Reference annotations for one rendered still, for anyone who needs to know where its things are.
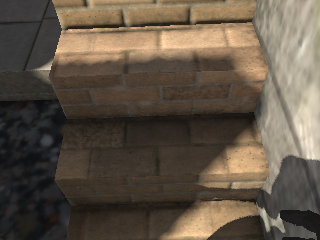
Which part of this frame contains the robot right hand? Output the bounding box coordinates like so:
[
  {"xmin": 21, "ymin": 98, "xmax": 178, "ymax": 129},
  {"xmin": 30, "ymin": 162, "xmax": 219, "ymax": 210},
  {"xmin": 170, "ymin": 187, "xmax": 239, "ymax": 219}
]
[{"xmin": 280, "ymin": 210, "xmax": 320, "ymax": 240}]

